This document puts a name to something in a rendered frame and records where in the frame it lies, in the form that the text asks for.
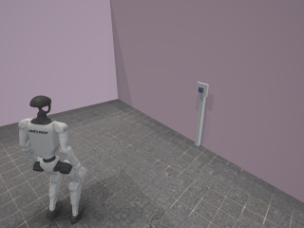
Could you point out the left robot upper arm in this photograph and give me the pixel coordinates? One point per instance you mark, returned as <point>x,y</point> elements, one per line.
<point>24,141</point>

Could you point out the right robot thigh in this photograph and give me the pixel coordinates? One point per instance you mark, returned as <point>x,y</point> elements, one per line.
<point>66,168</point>

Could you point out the panel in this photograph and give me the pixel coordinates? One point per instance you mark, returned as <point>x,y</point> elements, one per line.
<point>202,100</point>

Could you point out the robot left hand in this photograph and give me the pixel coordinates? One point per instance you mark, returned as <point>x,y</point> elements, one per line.
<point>32,161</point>

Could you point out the robot right forearm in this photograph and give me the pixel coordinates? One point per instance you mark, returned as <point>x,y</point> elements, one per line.
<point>72,159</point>

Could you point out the right robot upper arm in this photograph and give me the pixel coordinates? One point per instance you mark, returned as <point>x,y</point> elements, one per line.
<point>62,129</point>

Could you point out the robot left shin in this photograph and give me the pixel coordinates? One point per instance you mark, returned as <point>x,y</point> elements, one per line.
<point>53,189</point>

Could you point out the button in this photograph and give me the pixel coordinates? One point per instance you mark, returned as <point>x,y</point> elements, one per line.
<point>200,89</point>

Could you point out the robot right hand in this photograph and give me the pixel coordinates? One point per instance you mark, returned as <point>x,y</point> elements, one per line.
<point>81,175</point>

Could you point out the robot left forearm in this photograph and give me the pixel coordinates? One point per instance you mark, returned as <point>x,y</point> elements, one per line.
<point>29,152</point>

